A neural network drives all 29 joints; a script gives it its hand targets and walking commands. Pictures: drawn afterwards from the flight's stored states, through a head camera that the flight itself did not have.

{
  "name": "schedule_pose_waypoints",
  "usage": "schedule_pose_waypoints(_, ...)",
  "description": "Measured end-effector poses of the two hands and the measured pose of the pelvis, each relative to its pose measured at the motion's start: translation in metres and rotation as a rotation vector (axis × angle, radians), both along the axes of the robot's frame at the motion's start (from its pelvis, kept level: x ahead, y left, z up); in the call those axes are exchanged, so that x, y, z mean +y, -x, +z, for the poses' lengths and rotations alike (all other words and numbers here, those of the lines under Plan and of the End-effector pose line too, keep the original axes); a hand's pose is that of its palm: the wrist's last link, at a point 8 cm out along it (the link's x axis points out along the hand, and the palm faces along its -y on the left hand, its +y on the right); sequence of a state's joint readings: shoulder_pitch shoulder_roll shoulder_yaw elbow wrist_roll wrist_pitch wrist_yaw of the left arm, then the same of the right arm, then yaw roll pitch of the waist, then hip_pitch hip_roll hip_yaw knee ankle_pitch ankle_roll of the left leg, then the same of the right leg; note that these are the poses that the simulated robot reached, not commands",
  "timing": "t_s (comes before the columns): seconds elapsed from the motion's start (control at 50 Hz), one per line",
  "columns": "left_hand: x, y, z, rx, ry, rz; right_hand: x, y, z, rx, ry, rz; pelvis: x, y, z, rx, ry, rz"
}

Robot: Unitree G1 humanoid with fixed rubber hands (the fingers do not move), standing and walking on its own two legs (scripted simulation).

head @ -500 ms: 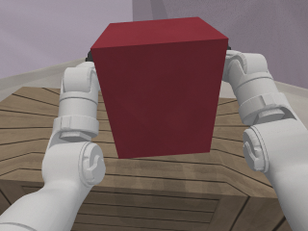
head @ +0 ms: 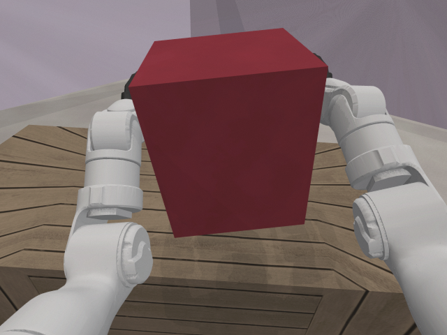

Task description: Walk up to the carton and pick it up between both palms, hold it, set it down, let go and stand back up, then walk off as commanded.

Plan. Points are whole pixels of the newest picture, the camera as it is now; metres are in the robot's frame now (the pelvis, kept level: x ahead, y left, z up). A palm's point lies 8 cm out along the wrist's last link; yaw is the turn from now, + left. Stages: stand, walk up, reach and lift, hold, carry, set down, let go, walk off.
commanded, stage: hold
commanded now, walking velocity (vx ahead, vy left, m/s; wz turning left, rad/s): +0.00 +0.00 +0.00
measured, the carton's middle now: (229, 132) +0.34 -0.01 +0.27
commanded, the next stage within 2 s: set down in 0.60 s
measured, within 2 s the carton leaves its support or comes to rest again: neither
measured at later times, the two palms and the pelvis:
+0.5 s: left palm (139, 110) +0.36 +0.13 +0.30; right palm (332, 96) +0.35 -0.17 +0.33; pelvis -0.01 +0.00 +0.00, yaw -1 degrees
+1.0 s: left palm (124, 94) +0.40 +0.16 +0.31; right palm (309, 84) +0.39 -0.15 +0.34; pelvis +0.00 -0.01 +0.00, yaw +1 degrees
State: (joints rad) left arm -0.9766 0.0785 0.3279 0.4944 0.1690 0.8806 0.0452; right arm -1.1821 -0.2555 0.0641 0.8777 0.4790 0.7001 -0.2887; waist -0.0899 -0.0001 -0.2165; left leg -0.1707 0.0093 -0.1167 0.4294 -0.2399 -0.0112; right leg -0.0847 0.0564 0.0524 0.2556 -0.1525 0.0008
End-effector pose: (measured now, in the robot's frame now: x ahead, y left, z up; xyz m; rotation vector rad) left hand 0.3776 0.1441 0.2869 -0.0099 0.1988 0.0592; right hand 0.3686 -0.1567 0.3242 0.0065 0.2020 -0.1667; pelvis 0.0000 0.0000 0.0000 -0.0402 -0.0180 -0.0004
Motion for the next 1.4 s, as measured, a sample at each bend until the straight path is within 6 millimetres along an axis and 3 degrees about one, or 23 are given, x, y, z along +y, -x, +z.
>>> schedule_pose_waypoints(0.42, -0.014, 0.011, 0.005, 0.005, -0.013, -0.015, -0.014, 0.017, -0.001, 0.005, -0.009, -0.016, -0.002, 0.01, 0.0, -0.011, -0.006, -0.012)
schedule_pose_waypoints(0.62, -0.01, 0.014, 0.018, -0.002, -0.004, -0.002, -0.011, 0.017, 0.012, -0.003, -0.014, -0.008, -0.006, 0.018, 0.001, 0.018, -0.011, -0.007)
schedule_pose_waypoints(0.9, 0.008, -0.01, 0.041, -0.131, 0.04, -0.006, 0.007, -0.004, 0.032, -0.147, -0.043, -0.001, -0.011, 0.015, 0.003, -0.036, -0.019, 0.008)
schedule_pose_waypoints(0.98, 0.013, -0.021, 0.028, -0.124, 0.008, -0.017, 0.011, -0.015, 0.018, -0.152, -0.056, -0.004, -0.009, 0.007, 0.003, -0.055, -0.022, 0.02)
schedule_pose_waypoints(1.08, 0.015, -0.032, -0.001, -0.116, -0.024, -0.021, 0.012, -0.026, -0.016, -0.147, -0.045, -0.005, -0.006, -0.003, 0.003, -0.075, -0.023, 0.028)
schedule_pose_waypoints(1.22, 0.004, -0.038, -0.038, -0.112, -0.044, -0.028, 0.003, -0.027, -0.054, -0.154, -0.017, -0.019, -0.001, -0.009, 0.002, -0.095, -0.014, 0.025)
schedule_pose_waypoints(1.3, -0.008, -0.038, -0.045, -0.117, -0.055, -0.038, -0.008, -0.022, -0.062, -0.165, -0.013, -0.035, 0.003, -0.008, 0.002, -0.096, -0.009, 0.018)
schedule_pose_waypoints(1.4, -0.023, -0.036, -0.037, -0.134, -0.061, -0.056, -0.023, -0.012, -0.061, -0.187, -0.022, -0.061, 0.008, -0.006, 0.002, -0.09, -0.008, -0.002)
